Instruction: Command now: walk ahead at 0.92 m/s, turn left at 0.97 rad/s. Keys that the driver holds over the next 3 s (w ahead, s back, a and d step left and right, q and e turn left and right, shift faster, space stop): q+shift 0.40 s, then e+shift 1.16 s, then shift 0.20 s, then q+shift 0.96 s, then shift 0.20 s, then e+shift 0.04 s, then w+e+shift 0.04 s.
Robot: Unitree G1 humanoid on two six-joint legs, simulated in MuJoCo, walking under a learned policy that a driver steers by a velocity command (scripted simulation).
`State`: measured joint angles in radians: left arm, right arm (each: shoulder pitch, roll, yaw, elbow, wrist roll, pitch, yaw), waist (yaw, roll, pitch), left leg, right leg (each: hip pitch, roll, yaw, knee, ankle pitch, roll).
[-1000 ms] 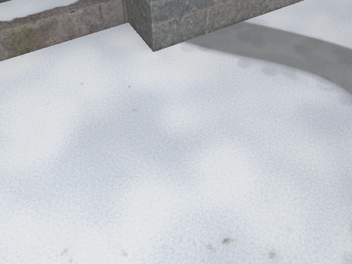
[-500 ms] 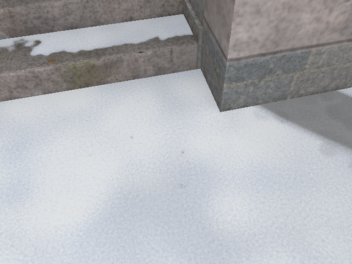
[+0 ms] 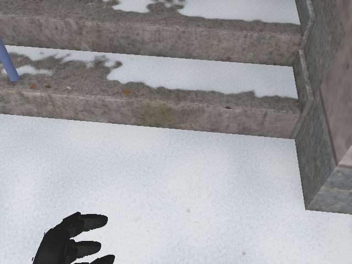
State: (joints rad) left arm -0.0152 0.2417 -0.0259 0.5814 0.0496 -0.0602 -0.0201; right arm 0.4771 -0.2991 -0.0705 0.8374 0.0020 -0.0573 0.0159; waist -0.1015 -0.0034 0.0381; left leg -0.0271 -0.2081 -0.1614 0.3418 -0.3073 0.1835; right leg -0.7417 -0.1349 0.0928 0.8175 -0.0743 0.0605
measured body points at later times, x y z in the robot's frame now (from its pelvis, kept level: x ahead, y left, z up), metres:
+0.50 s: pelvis +0.29 -0.04 +0.00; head +0.33 +0.01 +0.44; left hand +0.25 +0.28 -0.12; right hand +0.61 -0.17 -0.06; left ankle +0.35 +0.11 -0.71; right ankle +0.31 -0.17 -0.73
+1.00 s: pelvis +0.35 -0.05 -0.01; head +0.39 -0.07 +0.43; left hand +0.40 +0.26 -0.11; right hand +0.59 -0.28 -0.11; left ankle +0.33 +0.10 -0.70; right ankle +0.37 -0.13 -0.74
